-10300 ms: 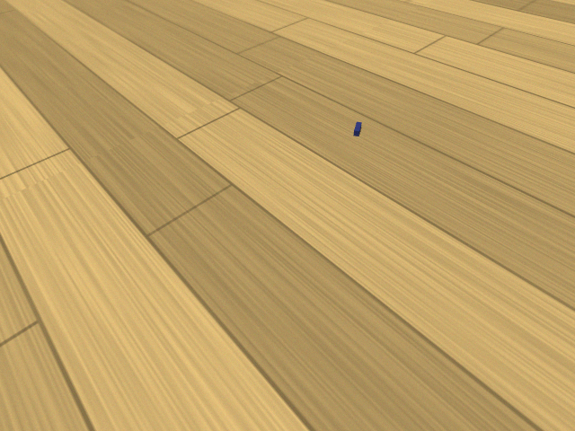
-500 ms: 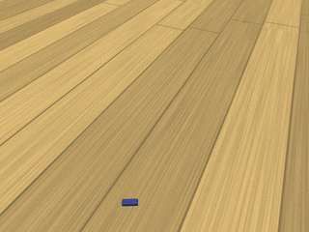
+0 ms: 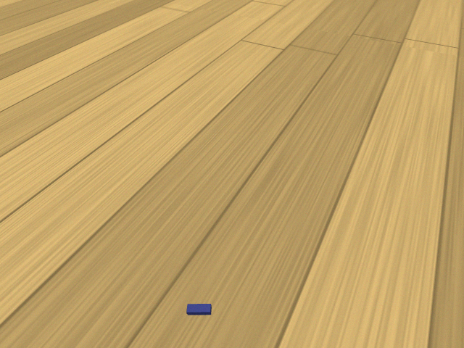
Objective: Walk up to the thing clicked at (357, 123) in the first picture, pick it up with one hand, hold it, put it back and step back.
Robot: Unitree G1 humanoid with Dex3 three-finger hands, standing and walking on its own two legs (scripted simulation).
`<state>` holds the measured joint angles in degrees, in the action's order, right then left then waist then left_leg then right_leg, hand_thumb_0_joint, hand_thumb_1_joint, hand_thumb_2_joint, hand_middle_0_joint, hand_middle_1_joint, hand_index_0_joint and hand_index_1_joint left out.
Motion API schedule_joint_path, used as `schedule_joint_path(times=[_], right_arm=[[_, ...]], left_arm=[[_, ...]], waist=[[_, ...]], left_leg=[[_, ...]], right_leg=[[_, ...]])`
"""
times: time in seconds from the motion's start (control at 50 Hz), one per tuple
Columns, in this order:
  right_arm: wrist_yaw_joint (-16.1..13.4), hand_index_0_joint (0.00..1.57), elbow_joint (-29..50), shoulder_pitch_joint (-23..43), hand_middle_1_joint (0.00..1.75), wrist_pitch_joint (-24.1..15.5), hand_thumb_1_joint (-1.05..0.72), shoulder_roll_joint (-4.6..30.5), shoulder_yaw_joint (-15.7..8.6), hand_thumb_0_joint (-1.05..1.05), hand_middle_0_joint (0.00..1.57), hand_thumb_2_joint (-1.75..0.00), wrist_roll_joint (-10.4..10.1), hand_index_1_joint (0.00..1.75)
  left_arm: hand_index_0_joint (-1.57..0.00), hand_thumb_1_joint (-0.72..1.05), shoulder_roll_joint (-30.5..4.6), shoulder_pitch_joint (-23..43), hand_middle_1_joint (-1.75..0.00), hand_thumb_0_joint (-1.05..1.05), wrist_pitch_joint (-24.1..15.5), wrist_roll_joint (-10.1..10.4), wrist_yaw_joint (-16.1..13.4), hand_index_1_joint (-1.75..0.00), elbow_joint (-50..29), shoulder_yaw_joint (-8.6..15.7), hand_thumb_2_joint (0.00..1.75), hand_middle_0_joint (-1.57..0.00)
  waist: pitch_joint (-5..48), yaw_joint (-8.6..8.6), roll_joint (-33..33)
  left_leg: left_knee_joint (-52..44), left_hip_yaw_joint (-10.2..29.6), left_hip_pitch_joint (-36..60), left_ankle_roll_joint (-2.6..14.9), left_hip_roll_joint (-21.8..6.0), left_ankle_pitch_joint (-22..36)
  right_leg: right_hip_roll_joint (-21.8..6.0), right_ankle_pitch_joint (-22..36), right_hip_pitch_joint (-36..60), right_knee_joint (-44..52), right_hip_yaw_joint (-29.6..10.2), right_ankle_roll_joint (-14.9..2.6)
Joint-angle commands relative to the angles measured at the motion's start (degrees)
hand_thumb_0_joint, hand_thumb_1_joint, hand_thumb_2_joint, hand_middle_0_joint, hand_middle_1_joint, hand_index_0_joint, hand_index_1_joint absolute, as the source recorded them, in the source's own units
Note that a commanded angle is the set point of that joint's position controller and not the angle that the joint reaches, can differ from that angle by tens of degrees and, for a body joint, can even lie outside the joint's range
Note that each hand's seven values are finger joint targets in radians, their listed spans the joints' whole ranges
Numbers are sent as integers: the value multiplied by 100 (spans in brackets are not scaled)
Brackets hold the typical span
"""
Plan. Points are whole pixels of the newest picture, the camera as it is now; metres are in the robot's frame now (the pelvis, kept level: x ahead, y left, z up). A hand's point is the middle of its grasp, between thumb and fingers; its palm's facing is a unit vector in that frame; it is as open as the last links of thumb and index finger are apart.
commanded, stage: walk up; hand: left
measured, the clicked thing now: (199, 309) +0.42 +0.19 -0.76
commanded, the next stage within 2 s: stand in 1.72 s
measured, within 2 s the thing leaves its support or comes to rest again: neither
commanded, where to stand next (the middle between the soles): +0.06 +0.00 m, yaw -1 degrees
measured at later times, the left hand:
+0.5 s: hand out of the picture +0.08 +0.28 -0.16, palm faces +0.03 -0.92 -0.40, open 7.4 cm
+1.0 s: hand out of the picture +0.10 +0.27 -0.16, palm faces +0.05 -0.94 -0.33, open 7.4 cm
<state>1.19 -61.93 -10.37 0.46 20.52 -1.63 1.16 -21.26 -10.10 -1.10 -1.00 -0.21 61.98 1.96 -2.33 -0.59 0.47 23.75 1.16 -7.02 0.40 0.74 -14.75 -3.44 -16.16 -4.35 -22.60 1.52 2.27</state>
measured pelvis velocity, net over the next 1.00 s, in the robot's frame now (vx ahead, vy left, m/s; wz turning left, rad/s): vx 0.02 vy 0.01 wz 0.03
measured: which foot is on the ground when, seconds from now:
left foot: down 0.00-1.00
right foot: down 0.00-1.00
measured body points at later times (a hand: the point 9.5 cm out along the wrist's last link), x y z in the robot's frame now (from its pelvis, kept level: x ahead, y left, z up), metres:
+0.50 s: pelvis +0.01 +0.00 -0.01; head +0.03 +0.01 +0.44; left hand +0.08 +0.33 -0.13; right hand +0.13 -0.30 -0.13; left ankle -0.02 +0.12 -0.74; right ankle -0.04 -0.14 -0.74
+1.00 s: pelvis +0.02 +0.01 +0.00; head +0.04 +0.02 +0.45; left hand +0.10 +0.32 -0.14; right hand +0.11 -0.29 -0.13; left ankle +0.01 +0.14 -0.74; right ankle +0.01 -0.13 -0.74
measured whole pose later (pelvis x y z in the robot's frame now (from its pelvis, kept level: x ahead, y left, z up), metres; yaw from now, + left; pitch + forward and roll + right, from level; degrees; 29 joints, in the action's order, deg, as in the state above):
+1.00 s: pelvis +0.02 +0.01 +0.00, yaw +2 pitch -3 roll +0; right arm 0.4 -61.2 -7.9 0.5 19.2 -0.9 0.3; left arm -20.4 -6.9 0.1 0.0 -0.1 59.9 1.5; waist -4.9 -0.5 1.4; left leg 25.2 1.9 -7.4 -1.1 -0.6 -14.6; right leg -2.9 -15.3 -6.2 -24.8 2.5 1.7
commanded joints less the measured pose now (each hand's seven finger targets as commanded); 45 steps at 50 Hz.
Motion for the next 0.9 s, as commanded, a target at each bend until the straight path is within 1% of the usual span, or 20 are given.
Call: schedule_joint_path(times=[0.0,0.16,0.32,0.38,0.42,0.44,0.46,0.5,0.54,0.58,0.6,0.62,0.64,0.66,0.68,0.72,0.78,0.84,0.86,0.88], right_arm=[[-83,20,564,257,30,-147,-90,1277,-329,0,20,-90,-6,30],[-87,20,796,370,30,-49,-90,1276,-388,0,20,-90,-55,30],[-57,20,927,429,30,-38,-90,1110,-377,0,20,-90,-38,30],[-38,20,889,326,30,-46,-90,1231,-408,0,20,-90,-20,30],[-60,20,820,65,30,-81,-90,1371,-452,0,20,-90,-52,30],[-76,20,817,49,30,-91,-90,1455,-480,0,20,-90,-60,30],[-97,20,798,-108,30,-97,-90,1481,-495,0,20,-90,-38,30],[-119,20,858,-59,30,-97,-90,1527,-501,0,20,-90,1,30],[-135,20,1034,447,30,-86,-90,1481,-435,0,20,-90,0,30],[-142,20,1192,974,30,-58,-90,1130,-321,0,20,-90,-112,30],[-135,20,1233,934,30,-43,-90,961,-264,0,20,-90,-181,30],[-143,20,1199,892,30,2,-90,794,-200,0,20,-90,-175,30],[-152,20,1086,636,30,77,-90,911,-245,0,20,-90,-140,30],[-141,20,978,340,30,102,-90,950,-267,0,20,-90,-121,30],[-123,20,866,253,30,90,-90,954,-276,0,20,-90,-89,30],[-82,20,803,364,30,19,-90,1017,-262,0,20,-90,-109,30],[-102,20,665,53,30,-68,-90,942,-239,0,20,-90,-63,30],[-161,20,536,-17,30,-175,-90,1283,-371,0,20,-90,-2,30],[-183,20,598,194,30,-202,-90,1357,-352,0,20,-90,-8,30],[-183,20,648,515,30,-218,-90,1439,-321,0,20,-90,-42,30]], left_arm=[[-20,90,-1161,227,-30,0,-146,23,-80,-30,-498,180,90,-20],[-20,90,-1232,53,-30,0,-137,25,-138,-30,-560,157,90,-20],[-20,90,-1538,28,-30,0,-145,6,-175,-30,-686,290,90,-20],[-20,90,-1442,299,-30,0,-124,10,-157,-30,-841,258,90,-20],[-20,90,-1203,522,-30,0,-94,43,-143,-30,-920,200,90,-20],[-20,90,-1086,508,-30,0,-83,58,-143,-30,-925,182,90,-20],[-20,90,-1008,651,-30,0,-55,44,-138,-30,-966,170,90,-20],[-20,90,-1035,621,-30,0,-71,55,-126,-30,-1016,156,90,-20],[-20,90,-1047,210,-30,0,-103,66,-92,-30,-877,183,90,-20],[-20,90,-1205,-448,-30,0,-200,27,-119,-30,-567,223,90,-20],[-20,90,-1523,-565,-30,0,-239,-15,-159,-30,-491,327,90,-20],[-20,90,-1636,-411,-30,0,-232,3,-179,-30,-496,357,90,-20],[-20,90,-1625,-98,-30,0,-236,-60,-160,-30,-658,314,90,-20],[-20,90,-1693,351,-30,0,-232,-126,-156,-30,-813,317,90,-20],[-20,90,-1541,588,-30,0,-206,-120,-138,-30,-872,307,90,-20],[-20,90,-1336,507,-30,0,-223,-90,-144,-30,-858,260,90,-20],[-20,90,-1347,569,-30,0,-187,-27,-113,-30,-829,258,90,-20],[-20,90,-1076,620,-30,0,-46,145,-77,-30,-869,229,90,-20],[-20,90,-952,518,-30,0,-1,180,-57,-30,-862,195,90,-20],[-20,90,-930,428,-30,0,49,156,-39,-30,-764,170,90,-20]], waist=[[375,-36,-314],[462,-55,-341],[264,-64,393],[195,59,176],[217,205,-385],[204,217,-651],[100,307,-961],[-44,249,-987],[-42,-42,-977],[496,-372,-308],[648,-369,216],[492,-365,479],[449,-242,345],[210,-37,581],[-78,59,751],[-70,-21,973],[229,153,1033],[647,122,183],[643,-4,-63],[503,-86,-164]], left_leg=[[-286,595,85,434,-759,2398],[24,539,-101,452,-673,2168],[675,170,-541,263,-332,1906],[401,358,-143,342,-431,2181],[2,927,411,569,-837,2964],[-88,1306,819,879,-1128,3224],[-211,1685,1094,1139,-1415,3625],[-419,1771,844,1343,-1546,3107],[-220,1303,404,1114,-1269,2563],[721,414,-108,394,-599,2358],[1219,231,-721,91,-149,1599],[1302,186,-1115,-64,160,-465],[1792,377,-896,-2,59,-1805],[1996,449,-624,16,-43,-2017],[1860,508,-684,37,-133,-2013],[1597,435,-918,-17,-157,-1700],[338,161,-342,-25,-201,-432],[-413,894,785,261,-787,2608],[-421,1100,736,421,-1114,2565],[-441,1132,20,578,-1258,1729]], right_leg=[[-242,1668,132,-63,-128,-379],[-243,1641,301,-251,-93,-453],[-841,2290,454,-201,-585,-851],[-611,1975,-25,-499,-299,-701],[-91,1428,-580,-1210,213,-411],[189,657,-1086,-1551,329,-327],[354,-1189,-1567,-1792,238,-351],[160,-1869,-1677,-1722,-8,-434],[76,-1255,-1058,-950,-29,-423],[-325,1756,310,329,-406,-466],[-874,2949,884,301,-1162,-722],[-1409,2950,853,473,-1702,-1118],[-1780,1964,261,637,-1953,-1436],[-1917,1663,-353,621,-2037,-1670],[-1769,1449,-567,659,-1814,-1596],[-1364,2180,-111,484,-1234,-1346],[-1101,3086,-63,-26,-741,-989],[-250,2021,-593,-817,-105,-325],[-85,1076,-735,-626,-93,-275],[-68,186,-332,-158,-176,-299]])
